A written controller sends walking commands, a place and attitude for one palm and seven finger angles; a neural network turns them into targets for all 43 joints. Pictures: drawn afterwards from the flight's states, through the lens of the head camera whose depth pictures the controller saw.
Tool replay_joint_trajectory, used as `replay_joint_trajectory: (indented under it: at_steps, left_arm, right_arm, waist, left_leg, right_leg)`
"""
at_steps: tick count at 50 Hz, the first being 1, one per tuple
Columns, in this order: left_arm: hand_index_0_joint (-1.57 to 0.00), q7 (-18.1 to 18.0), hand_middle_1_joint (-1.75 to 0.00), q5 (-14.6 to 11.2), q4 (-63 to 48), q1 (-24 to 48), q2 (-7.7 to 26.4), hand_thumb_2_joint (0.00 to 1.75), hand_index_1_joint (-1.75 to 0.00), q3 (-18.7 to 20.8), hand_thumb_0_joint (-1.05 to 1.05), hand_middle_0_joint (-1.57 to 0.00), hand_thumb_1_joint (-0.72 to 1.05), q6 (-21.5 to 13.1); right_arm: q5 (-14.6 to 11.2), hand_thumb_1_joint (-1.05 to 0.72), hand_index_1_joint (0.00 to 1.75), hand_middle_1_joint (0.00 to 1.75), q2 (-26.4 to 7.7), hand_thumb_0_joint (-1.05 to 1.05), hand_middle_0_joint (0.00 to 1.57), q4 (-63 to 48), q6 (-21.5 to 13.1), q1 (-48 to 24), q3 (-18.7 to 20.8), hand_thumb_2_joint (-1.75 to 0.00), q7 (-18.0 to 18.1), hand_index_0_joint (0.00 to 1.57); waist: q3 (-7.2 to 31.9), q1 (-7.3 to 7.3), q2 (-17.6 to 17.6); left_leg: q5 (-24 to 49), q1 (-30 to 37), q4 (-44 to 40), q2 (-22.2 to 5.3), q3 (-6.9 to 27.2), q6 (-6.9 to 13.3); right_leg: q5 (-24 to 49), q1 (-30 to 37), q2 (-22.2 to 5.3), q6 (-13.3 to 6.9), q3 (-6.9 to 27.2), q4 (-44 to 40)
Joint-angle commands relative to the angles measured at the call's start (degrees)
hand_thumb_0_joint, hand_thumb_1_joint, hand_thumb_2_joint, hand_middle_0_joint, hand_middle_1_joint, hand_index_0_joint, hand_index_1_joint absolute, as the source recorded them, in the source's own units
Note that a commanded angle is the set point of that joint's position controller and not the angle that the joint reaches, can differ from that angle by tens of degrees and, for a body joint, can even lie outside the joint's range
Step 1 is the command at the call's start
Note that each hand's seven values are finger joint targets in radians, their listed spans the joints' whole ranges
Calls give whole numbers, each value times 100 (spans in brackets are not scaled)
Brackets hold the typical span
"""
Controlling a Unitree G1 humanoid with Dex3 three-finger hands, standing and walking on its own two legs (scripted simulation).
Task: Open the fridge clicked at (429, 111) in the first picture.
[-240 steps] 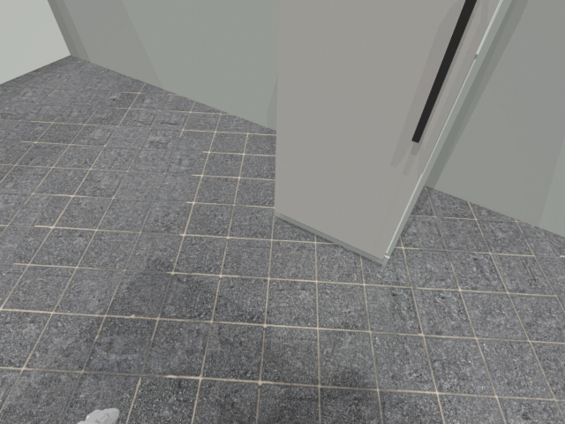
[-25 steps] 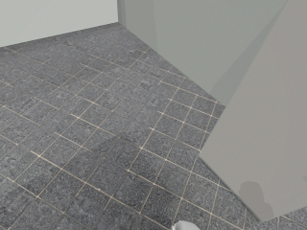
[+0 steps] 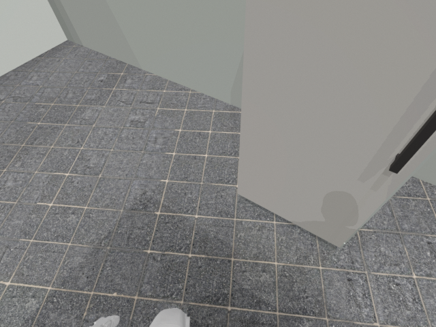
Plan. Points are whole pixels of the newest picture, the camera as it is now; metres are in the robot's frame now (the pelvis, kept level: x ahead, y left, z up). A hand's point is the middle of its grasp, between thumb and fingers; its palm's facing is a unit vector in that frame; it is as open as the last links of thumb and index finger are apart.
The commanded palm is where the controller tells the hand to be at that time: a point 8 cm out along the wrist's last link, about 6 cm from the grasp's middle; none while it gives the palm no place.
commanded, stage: turn to face it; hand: right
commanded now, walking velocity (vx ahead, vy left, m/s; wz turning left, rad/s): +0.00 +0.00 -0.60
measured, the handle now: out of the picture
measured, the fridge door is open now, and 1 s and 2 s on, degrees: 0 0 0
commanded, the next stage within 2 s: take the last steps up to it in 0.76 s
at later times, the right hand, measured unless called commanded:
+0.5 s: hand out of the picture +0.03 -0.17 -0.15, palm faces +0.29 +0.92 -0.26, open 7.4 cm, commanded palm none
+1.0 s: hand out of the picture -0.06 -0.23 -0.17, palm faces +0.46 +0.86 -0.22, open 7.4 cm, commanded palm none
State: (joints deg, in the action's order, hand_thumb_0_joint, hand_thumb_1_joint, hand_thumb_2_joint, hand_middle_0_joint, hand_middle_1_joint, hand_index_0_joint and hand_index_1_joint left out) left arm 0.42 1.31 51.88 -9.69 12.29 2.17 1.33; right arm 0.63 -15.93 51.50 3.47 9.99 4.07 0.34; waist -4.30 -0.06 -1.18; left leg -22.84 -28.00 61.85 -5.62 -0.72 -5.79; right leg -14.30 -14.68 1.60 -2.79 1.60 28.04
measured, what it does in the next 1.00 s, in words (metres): steps on the spot, turning right: left foot, then right foot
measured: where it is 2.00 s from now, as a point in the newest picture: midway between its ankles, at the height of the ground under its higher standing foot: outside the picture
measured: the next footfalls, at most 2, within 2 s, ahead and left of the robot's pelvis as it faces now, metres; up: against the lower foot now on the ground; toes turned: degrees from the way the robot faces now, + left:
left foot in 0.22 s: +0.06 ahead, +0.16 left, +0.00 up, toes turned -7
right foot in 0.64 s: +0.00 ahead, -0.11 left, +0.00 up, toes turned -26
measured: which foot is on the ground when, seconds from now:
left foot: up 0.00-0.20, down 0.22-0.64, up 0.66-1.00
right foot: down 0.00-0.22, up 0.24-0.62, down 0.64-1.00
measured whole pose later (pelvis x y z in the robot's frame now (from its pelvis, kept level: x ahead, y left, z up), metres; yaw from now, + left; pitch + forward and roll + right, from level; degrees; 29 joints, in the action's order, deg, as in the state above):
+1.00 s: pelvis -0.01 -0.02 +0.00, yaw -26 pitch +0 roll +1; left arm -0.8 1.4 55.5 -12.3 9.5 1.5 0.2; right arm 1.1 -13.6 56.2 3.2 13.0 2.7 0.4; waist -1.3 0.1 -1.2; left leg -22.4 -22.8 54.5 -4.5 -1.0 -4.1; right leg -11.3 -11.2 2.6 -4.1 -0.9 22.5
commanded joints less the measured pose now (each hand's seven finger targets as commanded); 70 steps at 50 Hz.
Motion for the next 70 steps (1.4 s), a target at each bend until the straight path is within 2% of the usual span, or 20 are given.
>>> replay_joint_trajectory:
  at_steps: [1,5,9,10,11,12,13,17,26,30,32,33,38,44,52,57,59,60,64,70]
  left_arm:
    - [-20,-87,-30,1,-286,-306,1285,90,-30,403,0,-20,90,-70]
    - [-20,-75,-30,18,-277,-307,1282,90,-30,442,0,-20,90,-25]
    - [-20,-58,-30,-31,-380,-38,1227,90,-30,472,0,-20,90,0]
    - [-20,-25,-30,-88,-398,-97,965,90,-30,444,0,-20,90,-10]
    - [-20,-14,-30,-102,-526,-261,519,90,-30,377,0,-20,90,-25]
    - [-20,-31,-30,-31,-563,-145,858,90,-30,452,0,-20,90,27]
    - [-20,15,-30,-9,-524,-229,808,90,-30,476,0,-20,90,72]
    - [-20,122,-30,3,-196,-368,724,90,-30,440,0,-20,90,184]
    - [-20,125,-30,-72,-357,356,482,90,-30,255,0,-20,90,132]
    - [-20,90,-30,-63,-164,-386,729,90,-30,274,0,-20,90,0]
    - [-20,13,-30,-39,-85,-1001,1752,90,-30,489,0,-20,90,-89]
    - [-20,-23,-30,-35,-4,-1036,1738,90,-30,469,0,-20,90,-37]
    - [-20,-169,-30,-28,-149,-108,992,90,-30,208,0,-20,90,-119]
    - [-20,-188,-30,-41,37,-479,864,90,-30,199,0,-20,90,-157]
    - [-20,-191,-30,45,398,-842,767,90,-30,226,0,-20,90,-229]
    - [-20,-170,-30,-16,601,-703,561,90,-30,172,0,-20,90,-234]
    - [-20,-143,-30,-73,457,-691,16,90,-30,33,0,-20,90,-282]
    - [-20,-94,-30,-6,288,-316,277,90,-30,121,0,-20,90,-239]
    - [-20,-3,-30,39,607,-596,169,90,-30,205,0,-20,90,-158]
    - [-20,16,-30,-11,619,-452,-120,90,-30,156,0,-20,90,-177]
  right_arm:
    - [3,-90,30,30,-366,0,20,-553,-158,-198,104,-90,62,20]
    - [-27,-90,30,30,-321,0,20,-690,-205,-353,51,-90,90,20]
    - [-65,-90,30,30,-386,0,20,-590,-313,290,75,-90,128,20]
    - [-15,-90,30,30,-723,0,20,-553,-397,498,134,-90,162,20]
    - [80,-90,30,30,-1277,0,20,-579,-438,568,246,-90,210,20]
    - [42,-90,30,30,-1276,0,20,-627,-392,604,210,-90,211,20]
    - [51,-90,30,30,-1062,0,20,-714,-371,268,144,-90,202,20]
    - [25,-90,30,30,-495,0,20,-747,-431,-151,-2,-90,162,20]
    - [140,-90,30,30,-876,0,20,-387,-356,574,148,-90,161,20]
    - [60,-90,30,30,-864,0,20,-286,-285,485,167,-90,130,20]
    - [-10,-90,30,30,-176,0,20,-541,-223,478,-18,-90,102,20]
    - [19,-90,30,30,-333,0,20,-505,-156,311,-7,-90,146,20]
    - [42,-90,30,30,-321,0,20,-20,-134,408,44,-90,46,20]
    - [41,-90,30,30,-183,0,20,86,-135,418,-17,-90,61,20]
    - [95,-90,30,30,62,0,20,92,-288,87,-131,-90,-48,20]
    - [88,-90,30,30,104,0,20,588,-433,1092,-118,-90,-42,20]
    - [137,-90,30,30,-482,0,20,729,-511,1614,28,-90,57,20]
    - [89,-90,30,30,-628,0,20,712,-484,1773,66,-90,95,20]
    - [43,-90,30,30,129,0,20,732,-615,1233,-81,-90,112,20]
    - [62,-90,30,30,273,0,20,1050,-778,1677,-192,-90,121,20]
  waist:
    - [614,200,901]
    - [635,218,963]
    - [888,-127,877]
    - [1021,-224,71]
    - [1113,-224,-1690]
    - [995,-246,-1302]
    - [715,-41,-693]
    - [268,192,-1045]
    - [321,-210,-1216]
    - [780,161,-634]
    - [1177,430,2048]
    - [1153,465,1391]
    - [452,51,988]
    - [693,133,711]
    - [168,280,729]
    - [127,-187,370]
    - [-4,-411,-1513]
    - [-355,-532,-1232]
    - [-776,-44,-498]
    - [-397,-18,-637]
  left_leg:
    - [-51,-194,-537,71,114,-35]
    - [-219,341,-1556,290,90,33]
    - [970,1923,-3511,407,-6,125]
    - [1369,2899,-4276,-247,592,264]
    - [2133,3458,-4542,-1962,2204,888]
    - [2391,2581,-4480,-2405,2230,1364]
    - [1981,2050,-4481,-2057,1635,1422]
    - [2637,1848,-4271,-1131,250,1012]
    - [3374,2118,-3864,-1437,-266,1248]
    - [2938,1604,-2645,-1225,-684,733]
    - [-1594,-398,-419,-34,-745,62]
    - [-1554,-82,109,-158,-203,214]
    - [-23,-143,420,-118,-23,163]
    - [146,-69,-294,8,-6,89]
    - [-289,427,-1986,152,-124,317]
    - [652,2417,-3936,341,-260,441]
    - [-1224,3195,-5181,-1309,2102,1125]
    - [-1955,2619,-5694,-1877,2709,1525]
    - [-558,1725,-5599,-1155,1350,1327]
    - [2547,2166,-5128,-883,335,1327]
  right_leg:
    - [2312,746,-1410,-733,1601,-792]
    - [2621,561,-1310,-741,1920,-555]
    - [2315,-216,-937,-381,1967,60]
    - [1175,-1006,-561,-17,1654,673]
    - [-1575,-2092,335,507,416,2087]
    - [-2108,-1956,153,501,403,3203]
    - [-1674,-1880,53,485,440,3854]
    - [-684,-1942,-229,669,87,4368]
    - [-1103,-1035,-295,631,-618,1918]
    - [426,615,-261,468,-654,-180]
    - [4108,1766,-2468,-609,2066,-714]
    - [3786,1318,-2620,-933,1689,-631]
    - [2624,642,-1525,-534,872,-961]
    - [2265,1134,-1485,-646,1009,-1108]
    - [-993,580,-1587,-802,1664,-1705]
    - [-1585,-660,-964,-311,1061,-917]
    - [-1601,-2206,12,131,-199,1136]
    - [-1784,-2416,-175,152,-211,2038]
    - [-478,-2165,-589,225,-133,3078]
    - [5,-1935,-690,416,-494,2520]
